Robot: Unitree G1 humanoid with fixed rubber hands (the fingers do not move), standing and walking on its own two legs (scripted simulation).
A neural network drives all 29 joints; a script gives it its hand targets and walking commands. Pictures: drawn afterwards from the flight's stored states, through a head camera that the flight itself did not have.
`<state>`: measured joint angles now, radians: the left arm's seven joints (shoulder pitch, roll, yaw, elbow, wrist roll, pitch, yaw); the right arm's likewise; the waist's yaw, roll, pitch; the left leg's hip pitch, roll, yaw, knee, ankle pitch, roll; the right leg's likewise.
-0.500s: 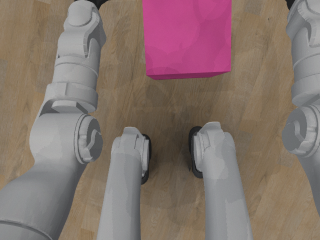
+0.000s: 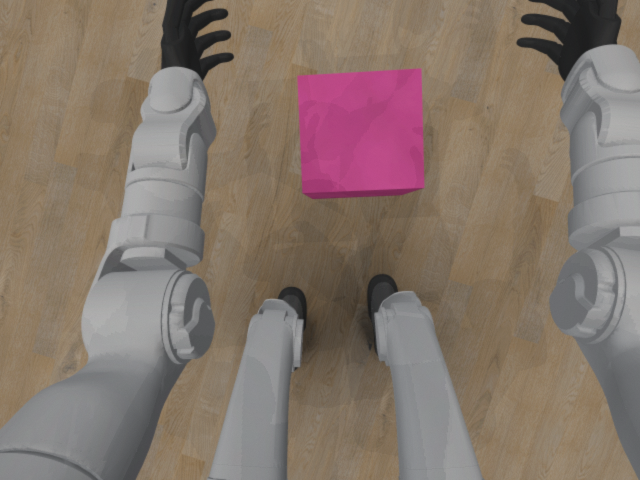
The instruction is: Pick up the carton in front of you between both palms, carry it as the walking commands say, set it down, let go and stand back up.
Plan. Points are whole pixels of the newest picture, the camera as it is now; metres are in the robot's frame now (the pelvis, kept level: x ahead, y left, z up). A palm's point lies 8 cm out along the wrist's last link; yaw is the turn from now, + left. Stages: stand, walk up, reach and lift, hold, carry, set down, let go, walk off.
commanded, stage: let go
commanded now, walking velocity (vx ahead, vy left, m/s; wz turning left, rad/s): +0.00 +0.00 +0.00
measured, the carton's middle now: (357, 145) +0.51 -0.05 -0.49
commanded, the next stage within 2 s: stand in 1.32 s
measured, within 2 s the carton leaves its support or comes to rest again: neither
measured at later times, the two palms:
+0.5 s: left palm (85, 176) +0.41 +0.18 +0.01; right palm out of the picture +0.39 -0.26 +0.01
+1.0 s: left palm out of the picture +0.25 +0.25 +0.09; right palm out of the picture +0.23 -0.21 +0.09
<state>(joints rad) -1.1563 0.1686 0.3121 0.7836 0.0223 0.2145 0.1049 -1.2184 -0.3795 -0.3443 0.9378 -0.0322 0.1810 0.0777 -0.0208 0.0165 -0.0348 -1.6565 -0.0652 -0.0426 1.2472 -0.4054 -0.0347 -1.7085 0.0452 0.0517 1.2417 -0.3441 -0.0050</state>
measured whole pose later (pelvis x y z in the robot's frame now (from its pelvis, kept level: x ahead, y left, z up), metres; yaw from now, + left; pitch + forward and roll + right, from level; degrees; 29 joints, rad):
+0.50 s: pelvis +0.06 +0.00 +0.11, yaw -2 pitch +31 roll +1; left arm -0.41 0.15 0.18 0.60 0.08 0.06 0.00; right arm -0.42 -0.25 -0.21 0.64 -0.05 0.06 0.07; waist -0.02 0.01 -0.08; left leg -0.99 -0.04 -0.06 0.75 -0.31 -0.02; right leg -1.04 0.05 0.06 0.76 -0.26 -0.01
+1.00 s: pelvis +0.09 +0.03 +0.16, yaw -2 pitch -1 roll -1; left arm 0.24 0.21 0.04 0.43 0.01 0.06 -0.05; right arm 0.23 -0.21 -0.06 0.44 -0.01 0.06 0.09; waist 0.00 0.01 0.07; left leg -0.15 -0.05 -0.05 0.44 -0.27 0.03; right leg -0.18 0.01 0.06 0.42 -0.22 0.02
